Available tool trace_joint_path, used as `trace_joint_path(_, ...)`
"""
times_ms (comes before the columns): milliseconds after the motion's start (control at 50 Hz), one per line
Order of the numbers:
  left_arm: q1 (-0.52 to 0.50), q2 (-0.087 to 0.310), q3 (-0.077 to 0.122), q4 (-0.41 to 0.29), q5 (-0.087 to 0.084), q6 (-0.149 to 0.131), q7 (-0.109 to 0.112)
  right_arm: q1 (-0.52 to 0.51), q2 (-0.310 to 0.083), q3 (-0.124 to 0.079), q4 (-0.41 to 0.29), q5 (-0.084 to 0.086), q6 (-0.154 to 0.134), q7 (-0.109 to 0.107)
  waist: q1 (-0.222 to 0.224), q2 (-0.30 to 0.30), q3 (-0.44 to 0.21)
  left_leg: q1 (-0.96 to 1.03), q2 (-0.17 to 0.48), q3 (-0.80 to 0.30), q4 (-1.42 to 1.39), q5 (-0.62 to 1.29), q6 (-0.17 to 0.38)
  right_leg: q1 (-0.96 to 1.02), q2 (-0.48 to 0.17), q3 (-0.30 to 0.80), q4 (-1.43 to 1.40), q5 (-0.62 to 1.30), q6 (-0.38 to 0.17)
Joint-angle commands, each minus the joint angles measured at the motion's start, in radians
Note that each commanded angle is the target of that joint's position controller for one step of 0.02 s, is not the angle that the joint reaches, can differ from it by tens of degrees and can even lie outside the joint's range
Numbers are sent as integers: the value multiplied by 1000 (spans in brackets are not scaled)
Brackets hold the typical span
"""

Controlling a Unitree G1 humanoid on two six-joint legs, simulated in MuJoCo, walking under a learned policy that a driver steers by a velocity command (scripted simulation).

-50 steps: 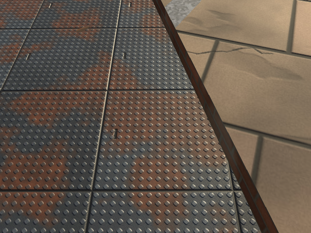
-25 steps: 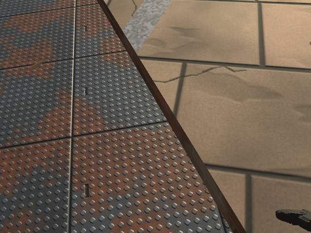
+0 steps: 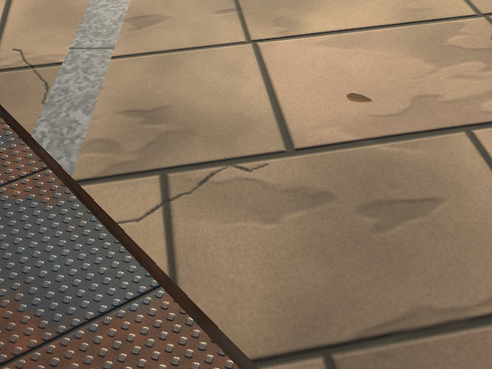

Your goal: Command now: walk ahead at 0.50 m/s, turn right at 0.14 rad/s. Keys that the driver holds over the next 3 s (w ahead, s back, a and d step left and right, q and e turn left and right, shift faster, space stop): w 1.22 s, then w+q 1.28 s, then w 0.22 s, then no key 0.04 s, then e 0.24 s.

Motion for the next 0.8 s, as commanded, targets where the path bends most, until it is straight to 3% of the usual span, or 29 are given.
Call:
trace_joint_path(20, -32, 73, 14, -68, 1, -14, -6, -45, -181, -30, -56, 11, 3, -4, 51, 114, -4, -30, 273, -147, -27, 431, 177, 130, 45, -49, -97, -7, -22)
trace_joint_path(40, 16, 95, 28, -57, 2, -16, -7, -50, -188, -28, -51, 12, 11, -5, 90, 123, -35, -15, 263, -132, 48, 558, 157, 214, 72, -65, -162, 0, -36)
trace_joint_path(60, 132, 120, 48, -20, 9, -17, -7, -65, -181, -23, -53, 15, 16, -7, 158, 127, -95, -34, 225, -92, 182, 685, 128, 381, 103, -81, -248, 46, -55)
trace_joint_path(80, 264, 156, 68, 19, 11, -13, -3, -82, -150, -12, -61, 19, 12, -8, 225, 109, -158, -120, 177, -49, 367, 696, 83, 575, 82, -48, -300, 102, -79)
trace_joint_path(100, 393, 271, 94, 34, 22, -2, 16, -109, -69, 17, -102, -14, -5, -3, 253, -115, -222, -373, 101, -1, 737, 242, 10, 795, -176, 293, -341, 251, -154)
trace_joint_path(120, 396, 303, 94, 38, 27, -2, 9, 19, -12, 31, -93, 1, -28, 4, 177, -230, -254, -627, -11, -105, 941, -307, -15, 874, -345, 667, -418, 216, -316)
trace_joint_path(140, 346, 228, 83, 32, 12, -7, 3, -14, -100, 12, -80, 19, -36, 12, 187, -107, -160, -730, 52, -148, 1059, -292, -22, 777, -336, 638, -448, -2, -338)
trace_joint_path(160, 285, 163, 65, 28, 7, -7, -3, -65, -114, 5, -92, 31, -35, 19, 169, -96, -55, -785, 90, -131, 1086, -214, -15, 690, -279, 511, -466, -95, -305)
trace_joint_path(180, 239, 120, 51, 26, 11, -6, -10, -90, -94, 7, -89, 22, -30, 17, 149, -56, -4, -785, 121, -120, 1073, -139, -18, 599, -225, 424, -498, -142, -274)
trace_joint_path(200, 196, 99, 44, 22, 23, -6, -15, -87, -96, -1, -86, 8, -16, 16, 119, -60, 41, -760, 137, -124, 1045, -62, -27, 509, -197, 367, -531, -112, -254)
trace_joint_path(220, 178, 86, 38, 27, 27, -9, -14, -69, -87, -4, -77, 9, -3, 18, 91, -81, 58, -719, 145, -125, 1033, -12, -39, 444, -175, 317, -560, -61, -240)
trace_joint_path(240, 195, 90, 38, 47, 31, -12, -9, -68, -62, -1, -71, 7, 9, 15, 84, -99, 64, -712, 135, -107, 1066, 7, -53, 412, -170, 271, -570, 37, -240)
trace_joint_path(300, 264, 104, 44, 93, 33, -18, 10, -99, -20, 7, -85, -4, 24, 8, 84, -75, 54, -791, 134, -77, 1042, 79, -83, 435, -156, 172, -559, 220, -246)
trace_joint_path(380, 320, 105, 41, 112, 25, -18, 33, -253, 7, 20, -146, -13, 20, 13, 123, -47, 54, -795, 135, -59, 770, 265, -88, 475, -146, 94, -571, 252, -210)
trace_joint_path(440, 344, 139, 50, 120, 20, -24, 43, -343, 17, 23, -178, 1, 21, 20, 149, -82, 82, -682, 106, -31, 534, 337, -68, 495, -169, 65, -625, 253, -184)
trace_joint_path(500, 355, 131, 52, 138, 8, -12, 43, -337, -5, 11, -183, 18, 30, 19, 148, -135, 96, -597, 77, -11, 414, 303, -28, 580, -183, 38, -614, 358, -158)
trace_joint_path(540, 338, 148, 59, 149, -5, -5, 48, -292, -49, -13, -189, 8, 30, 16, 112, -160, 63, -510, 39, 5, 340, 253, 7, 674, -184, 30, -530, 651, -123)
trace_joint_path(580, 278, 185, 69, 158, -17, 0, 54, -83, -105, -50, -142, -14, 17, 13, -12, -177, -68, -230, 6, -6, 218, 309, 62, 699, -136, -1, -293, 964, -85)
trace_joint_path(600, 265, 175, 65, 164, -18, -7, 50, 66, -130, -64, -87, -9, 21, 6, -80, -149, -137, 25, 19, -8, 170, 391, 58, 566, -83, -27, -106, 862, -60)
trace_joint_path(620, 315, 62, 34, 158, 17, -17, 35, 189, -231, -84, -41, -3, 37, -6, -52, 123, -244, 357, 230, -272, 242, 581, 93, 237, 30, -48, 273, 276, -18)
trace_joint_path(640, 502, -73, -6, 212, 0, -45, 11, 249, -265, -75, -13, -19, 49, -8, 10, 381, -419, 535, 452, -708, 133, 479, 312, -14, 204, 93, 759, -420, 17)
trace_joint_path(660, 452, -32, 13, 247, -47, -67, -6, 251, -168, -57, 9, -37, 57, -7, -38, 270, -418, 460, 453, -808, -7, 62, 347, -171, 171, 188, 1104, -390, 3)
trace_joint_path(680, 251, 0, 23, 184, -70, -72, -9, 204, -87, -34, 30, -23, 64, -4, -41, 204, -203, 334, 413, -658, -27, -119, 302, -379, 126, 82, 1298, -355, -26)
trace_joint_path(700, 113, -33, 6, 124, -61, -70, -4, 170, -23, -8, 52, -22, 66, 5, -30, 123, -111, 224, 383, -558, -20, -168, 268, -505, 88, 11, 1461, -329, -51)
trace_joint_path(720, 47, -86, -15, 76, -46, -60, -7, 157, 46, 22, 73, -35, 64, 14, -1, 104, -59, 121, 345, -487, -9, -174, 248, -588, 71, 1, 1600, -310, -78)
trace_joint_path(740, 13, -160, -44, 29, -47, -50, -21, 163, 91, 42, 104, -52, 66, 21, 32, 120, -26, 28, 330, -460, 4, -178, 233, -665, 86, 26, 1784, -280, -114)
trace_joint_path(760, 7, -201, -69, -10, -53, -39, -30, 178, 111, 59, 124, -57, 69, 20, 57, 130, 3, -31, 339, -444, 0, -188, 213, -767, 110, 61, 1914, -262, -139)
trace_joint_path(780, 18, -226, -91, -40, -58, -29, -35, 167, 114, 72, 138, -55, 72, 14, 99, 119, 45, -115, 348, -399, -10, -189, 187, -847, 117, 101, 1942, -240, -146)
trace_joint_path(800, 10, -229, -112, -79, -55, -21, -37, 81, 96, 81, 114, -57, 73, 8, 156, 96, 80, -273, 338, -313, -21, -203, 151, -834, 101, 123, 1841, -194, -134)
